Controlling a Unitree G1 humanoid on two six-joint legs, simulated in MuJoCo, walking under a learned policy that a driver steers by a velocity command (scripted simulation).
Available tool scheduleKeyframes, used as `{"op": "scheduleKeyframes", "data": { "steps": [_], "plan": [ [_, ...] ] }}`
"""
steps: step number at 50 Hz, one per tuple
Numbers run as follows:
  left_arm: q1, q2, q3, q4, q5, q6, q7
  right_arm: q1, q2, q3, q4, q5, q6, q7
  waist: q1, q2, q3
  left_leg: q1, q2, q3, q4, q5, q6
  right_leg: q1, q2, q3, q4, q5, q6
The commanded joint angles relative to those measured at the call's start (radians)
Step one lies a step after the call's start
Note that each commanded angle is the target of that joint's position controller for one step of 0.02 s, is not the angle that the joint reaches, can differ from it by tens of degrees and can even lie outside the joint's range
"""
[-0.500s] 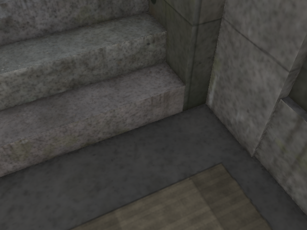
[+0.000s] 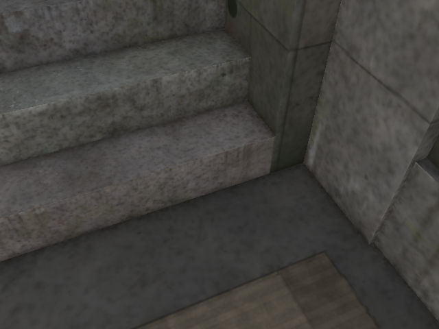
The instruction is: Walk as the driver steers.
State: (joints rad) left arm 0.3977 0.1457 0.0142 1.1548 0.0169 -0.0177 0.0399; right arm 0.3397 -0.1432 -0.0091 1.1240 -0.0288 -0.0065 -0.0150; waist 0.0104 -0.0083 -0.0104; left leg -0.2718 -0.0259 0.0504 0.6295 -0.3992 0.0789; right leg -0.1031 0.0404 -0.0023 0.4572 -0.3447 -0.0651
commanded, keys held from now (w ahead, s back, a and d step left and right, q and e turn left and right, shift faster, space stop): w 0.64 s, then w+q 0.36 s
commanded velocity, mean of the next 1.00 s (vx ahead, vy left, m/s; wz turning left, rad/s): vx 0.44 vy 0.00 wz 0.11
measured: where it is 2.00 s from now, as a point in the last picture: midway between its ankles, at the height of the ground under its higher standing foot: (175, 252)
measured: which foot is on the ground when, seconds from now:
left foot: up 0.00-0.12, down 0.14-0.64, up 0.66-1.00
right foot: down 0.00-0.16, up 0.18-0.60, down 0.62-1.00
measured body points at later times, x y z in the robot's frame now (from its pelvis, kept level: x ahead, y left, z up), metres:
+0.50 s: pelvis +0.21 +0.05 +0.00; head +0.23 +0.06 +0.45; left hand +0.37 +0.27 -0.13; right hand +0.09 -0.15 -0.14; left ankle +0.07 +0.11 -0.74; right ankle +0.36 -0.06 -0.69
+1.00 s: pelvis +0.50 +0.04 +0.01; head +0.52 +0.04 +0.45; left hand +0.42 +0.27 -0.14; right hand +0.66 -0.17 -0.13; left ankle +0.65 +0.21 -0.68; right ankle +0.42 -0.03 -0.74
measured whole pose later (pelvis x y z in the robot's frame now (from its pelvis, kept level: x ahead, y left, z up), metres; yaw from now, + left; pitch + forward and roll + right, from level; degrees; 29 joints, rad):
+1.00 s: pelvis +0.50 +0.04 +0.01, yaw +9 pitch +0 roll -1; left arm 0.41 0.17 0.04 1.07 0.01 -0.15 0.01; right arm 0.11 -0.20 -0.05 0.92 -0.04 -0.03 0.04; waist 0.02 0.03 0.05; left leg -0.66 0.10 0.03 0.75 0.04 0.07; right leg 0.04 0.06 -0.23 0.20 -0.26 -0.07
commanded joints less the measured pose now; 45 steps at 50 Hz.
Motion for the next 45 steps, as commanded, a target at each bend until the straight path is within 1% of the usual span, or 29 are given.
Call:
{"op": "scheduleKeyframes", "data": {
  "steps": [1,2,4,6,7,8,9,10,11,12,14,16,18,23,25,27,28,29,30,31,32,33,34,35,36,37,39,43,45],
  "plan": [
    [0.132,0.152,0.041,0.006,0.010,-0.016,-0.001,-0.130,-0.070,-0.018,-0.114,-0.009,-0.041,0.017,0.047,-0.114,0.237,-0.333,0.054,-0.007,0.146,-0.033,0.010,-0.011,-0.357,0.459,-0.325,-0.350,-0.213],
    [0.123,0.151,0.043,0.003,0.013,-0.025,-0.003,-0.134,-0.080,-0.024,-0.128,-0.005,-0.050,0.022,0.036,-0.105,0.232,-0.336,0.069,-0.018,0.140,-0.043,0.010,0.005,-0.355,0.436,-0.309,-0.278,-0.209],
    [0.082,0.145,0.046,-0.011,0.006,-0.038,-0.005,-0.114,-0.073,-0.030,-0.138,0.010,-0.064,0.031,0.003,-0.093,0.210,-0.227,0.058,0.005,0.041,-0.002,0.007,-0.023,-0.304,0.332,-0.272,-0.154,-0.170],
    [0.012,0.146,0.047,-0.031,-0.004,-0.043,-0.009,0.046,-0.053,-0.038,-0.088,0.021,-0.070,0.034,-0.087,-0.065,0.168,0.109,-0.010,0.065,-0.120,0.107,0.006,-0.206,-0.220,0.200,-0.167,-0.045,-0.119],
    [-0.005,0.132,0.043,-0.042,-0.001,-0.052,-0.013,0.178,-0.080,-0.055,-0.043,0.019,-0.073,0.027,-0.141,0.001,0.118,0.328,-0.007,0.017,-0.162,0.101,0.012,-0.324,-0.162,0.124,-0.020,0.059,-0.089],
    [-0.033,0.064,0.023,-0.081,-0.004,-0.063,-0.026,0.324,-0.177,-0.081,-0.021,0.003,-0.079,0.012,-0.196,0.241,0.055,0.472,0.242,-0.354,-0.365,-0.146,0.068,-0.471,-0.035,-0.030,0.330,0.018,-0.031],
    [-0.034,0.079,0.030,-0.113,0.012,-0.067,-0.036,0.412,-0.227,-0.091,0.013,0.010,-0.064,0.011,-0.184,0.341,0.041,0.488,0.401,-0.696,-0.498,-0.256,0.155,-0.620,0.033,-0.054,0.577,-0.193,-0.019],
    [-0.081,0.108,0.039,-0.124,0.032,-0.062,-0.044,0.285,-0.174,-0.074,-0.017,0.007,-0.054,0.006,-0.111,0.154,0.129,0.375,0.397,-0.647,-0.487,-0.291,0.155,-0.658,-0.052,0.011,0.705,-0.130,-0.036],
    [-0.105,0.083,0.034,-0.131,0.027,-0.066,-0.054,0.176,-0.154,-0.067,-0.058,0.007,-0.059,0.010,-0.073,0.059,0.168,0.285,0.365,-0.551,-0.487,-0.203,0.140,-0.649,-0.088,0.029,0.717,-0.017,-0.042],
    [-0.099,0.063,0.031,-0.127,0.018,-0.071,-0.060,0.115,-0.146,-0.061,-0.079,0.008,-0.067,0.011,-0.039,0.027,0.165,0.238,0.322,-0.451,-0.501,-0.076,0.119,-0.607,-0.112,0.032,0.686,0.062,-0.035],
    [-0.078,0.065,0.036,-0.120,0.024,-0.058,-0.067,0.105,-0.105,-0.043,-0.076,0.013,-0.085,0.007,-0.008,0.039,0.136,0.227,0.260,-0.308,-0.506,0.144,0.093,-0.557,-0.122,0.007,0.638,0.122,-0.013],
    [-0.101,0.075,0.042,-0.132,0.021,-0.042,-0.069,0.169,-0.098,-0.034,-0.046,0.016,-0.096,0.002,-0.004,0.065,0.121,0.269,0.235,-0.223,-0.482,0.385,0.086,-0.582,-0.109,-0.028,0.617,0.149,0.001],
    [-0.184,0.069,0.041,-0.165,0.019,-0.032,-0.070,0.212,-0.101,-0.028,-0.029,0.015,-0.100,0.000,-0.014,0.075,0.124,0.284,0.222,-0.169,-0.472,0.540,0.086,-0.623,-0.101,-0.055,0.572,0.182,0.012],
    [-0.428,0.049,0.021,-0.261,0.002,-0.031,-0.074,0.236,-0.097,-0.015,-0.022,0.013,-0.107,-0.004,-0.050,0.097,0.168,0.233,0.186,-0.087,-0.490,0.700,0.076,-0.539,-0.058,-0.123,0.254,0.299,0.015],
    [-0.466,0.071,0.021,-0.283,-0.005,-0.029,-0.067,0.246,-0.111,-0.018,-0.014,0.008,-0.113,-0.011,-0.047,0.103,0.167,0.257,0.203,-0.081,-0.485,0.748,0.070,-0.476,-0.044,-0.133,0.166,0.306,-0.007],
    [-0.445,0.093,0.028,-0.288,-0.005,-0.030,-0.058,0.226,-0.130,-0.024,-0.012,0.009,-0.119,-0.015,-0.019,0.106,0.144,0.301,0.222,-0.067,-0.427,0.921,0.064,-0.396,-0.019,-0.137,0.118,0.284,-0.046],
    [-0.395,0.108,0.035,-0.277,-0.004,-0.034,-0.051,0.213,-0.141,-0.028,-0.012,0.009,-0.119,-0.018,0.007,0.112,0.112,0.329,0.228,-0.057,-0.356,1.057,0.060,-0.334,0.006,-0.143,0.112,0.249,-0.068],
    [-0.297,0.129,0.046,-0.248,-0.003,-0.041,-0.044,0.203,-0.152,-0.032,-0.012,0.007,-0.116,-0.020,0.048,0.117,0.059,0.352,0.229,-0.047,-0.237,1.160,0.055,-0.244,0.030,-0.143,0.103,0.207,-0.088],
    [-0.144,0.151,0.061,-0.198,-0.003,-0.051,-0.035,0.192,-0.161,-0.035,-0.014,0.007,-0.109,-0.019,0.110,0.104,-0.019,0.333,0.214,-0.034,-0.056,1.148,0.048,-0.083,0.043,-0.139,0.046,0.209,-0.110],
    [0.022,0.186,0.078,-0.159,0.022,-0.056,-0.028,0.173,-0.171,-0.038,-0.029,0.013,-0.107,-0.012,0.175,0.085,-0.109,0.163,0.179,-0.022,0.182,0.936,0.040,0.163,-0.055,-0.033,0.028,0.157,-0.142],
    [0.136,0.284,0.104,-0.151,0.052,-0.055,-0.023,0.238,-0.066,-0.019,-0.060,0.043,-0.103,0.003,0.155,-0.107,-0.239,-0.160,0.038,0.037,0.600,0.353,0.008,0.428,-0.359,0.412,-0.030,-0.055,-0.255],
    [0.059,0.271,0.102,-0.153,0.029,-0.045,-0.037,0.237,-0.095,-0.035,-0.056,0.034,-0.099,0.012,0.114,-0.118,-0.264,-0.333,-0.051,-0.080,0.798,-0.090,0.018,0.414,-0.454,0.741,-0.206,-0.154,-0.317],
    [-0.072,0.230,0.091,-0.173,0.005,-0.045,-0.041,0.131,-0.129,-0.044,-0.093,0.024,-0.097,0.016,0.065,-0.050,-0.095,-0.396,0.038,-0.118,0.776,0.018,0.032,0.252,-0.415,0.576,-0.247,-0.255,-0.267],
    [-0.148,0.161,0.073,-0.186,-0.004,-0.054,-0.045,0.069,-0.128,-0.045,-0.111,0.015,-0.101,0.023,0.040,0.002,0.000,-0.366,0.072,-0.111,0.709,0.097,0.030,0.091,-0.382,0.451,-0.291,-0.159,-0.229],
    [-0.170,0.119,0.060,-0.179,0.000,-0.065,-0.045,0.066,-0.101,-0.046,-0.107,0.008,-0.094,0.025,0.001,0.028,0.052,-0.311,0.102,-0.114,0.644,0.125,0.026,-0.016,-0.341,0.343,-0.315,-0.036,-0.184],
    [-0.160,0.086,0.046,-0.160,-0.002,-0.076,-0.039,0.087,-0.085,-0.046,-0.103,-0.009,-0.079,0.026,-0.029,0.014,0.069,-0.251,0.117,-0.118,0.596,0.133,0.014,-0.091,-0.306,0.250,-0.324,0.077,-0.149],
    [-0.093,0.077,0.039,-0.133,-0.004,-0.096,-0.034,0.120,-0.047,-0.041,-0.100,-0.024,-0.048,0.036,-0.054,0.003,0.059,-0.215,0.118,-0.106,0.578,0.135,0.001,-0.125,-0.293,0.144,-0.321,0.227,-0.136],
    [-0.064,0.141,0.051,-0.137,-0.003,-0.120,-0.029,-0.054,-0.081,-0.047,-0.181,-0.014,-0.026,0.050,-0.052,-0.020,0.103,-0.362,0.153,-0.089,0.455,0.299,-0.009,-0.101,-0.263,0.001,-0.356,0.297,-0.104],
    [-0.041,0.141,0.051,-0.137,-0.004,-0.134,-0.030,-0.172,-0.087,-0.044,-0.225,-0.012,-0.031,0.055,-0.024,-0.025,0.115,-0.390,0.146,-0.066,0.322,0.383,-0.011,-0.072,-0.248,-0.052,-0.366,0.354,-0.089]
  ]
}}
